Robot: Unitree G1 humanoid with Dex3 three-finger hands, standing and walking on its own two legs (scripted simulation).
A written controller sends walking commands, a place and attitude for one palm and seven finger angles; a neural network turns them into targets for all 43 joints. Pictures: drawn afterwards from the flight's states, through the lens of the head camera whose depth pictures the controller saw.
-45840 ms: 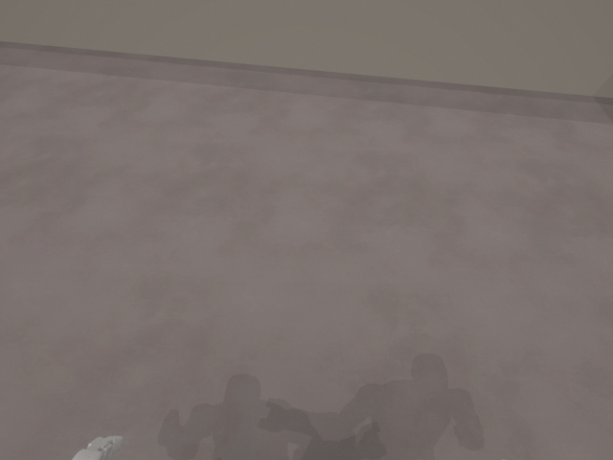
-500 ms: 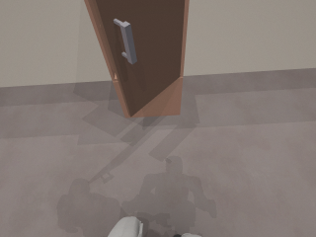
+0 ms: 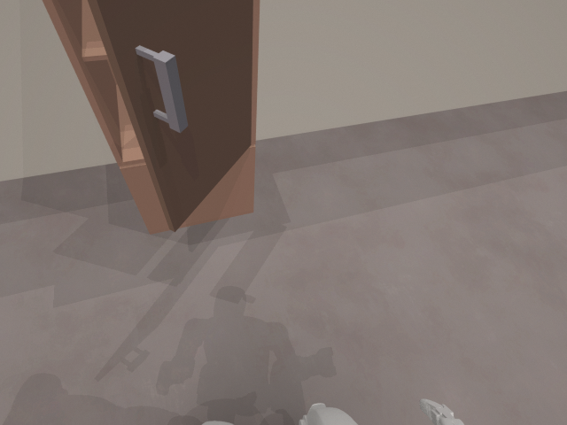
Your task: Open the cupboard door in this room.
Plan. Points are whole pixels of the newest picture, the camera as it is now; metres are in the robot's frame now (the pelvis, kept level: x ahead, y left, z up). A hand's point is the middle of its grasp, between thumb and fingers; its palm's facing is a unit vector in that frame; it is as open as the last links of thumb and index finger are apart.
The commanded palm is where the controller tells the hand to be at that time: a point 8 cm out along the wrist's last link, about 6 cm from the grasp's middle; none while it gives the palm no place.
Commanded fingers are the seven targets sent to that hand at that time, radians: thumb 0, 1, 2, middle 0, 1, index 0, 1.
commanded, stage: walk to a spot facing it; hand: left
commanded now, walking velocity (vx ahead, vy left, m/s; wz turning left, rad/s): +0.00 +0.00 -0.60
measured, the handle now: (162, 90) +0.58 +0.27 +0.09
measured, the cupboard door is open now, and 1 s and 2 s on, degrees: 44 44 44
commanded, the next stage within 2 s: none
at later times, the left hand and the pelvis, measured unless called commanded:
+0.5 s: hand (217, 367) +0.21 +0.12 -0.16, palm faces -0.37 -0.89 -0.27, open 7.4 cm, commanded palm none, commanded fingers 0.00 0.90 0.90 -0.20 -0.30 -0.20 -0.30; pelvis +0.02 -0.02 +0.00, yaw -22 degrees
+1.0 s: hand (266, 307) +0.32 +0.05 -0.16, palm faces -0.62 -0.77 -0.16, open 7.4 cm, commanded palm none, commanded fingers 0.00 0.90 0.90 -0.20 -0.30 -0.20 -0.30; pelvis +0.12 -0.05 +0.01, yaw -39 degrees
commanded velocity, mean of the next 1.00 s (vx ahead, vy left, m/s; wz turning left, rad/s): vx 0.14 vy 0.00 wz -0.60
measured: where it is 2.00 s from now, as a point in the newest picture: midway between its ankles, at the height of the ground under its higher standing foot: (404, 362)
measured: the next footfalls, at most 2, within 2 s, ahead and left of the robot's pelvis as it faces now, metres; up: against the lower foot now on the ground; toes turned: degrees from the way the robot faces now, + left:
right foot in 0.38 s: +0.02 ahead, -0.13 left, +0.00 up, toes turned -21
left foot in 0.74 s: +0.17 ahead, +0.07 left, +0.00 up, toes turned -27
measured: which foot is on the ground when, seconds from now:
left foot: down 0.00-0.38, up 0.40-0.72, down 0.74-1.00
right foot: up 0.00-0.36, down 0.38-0.74, up 0.76-1.00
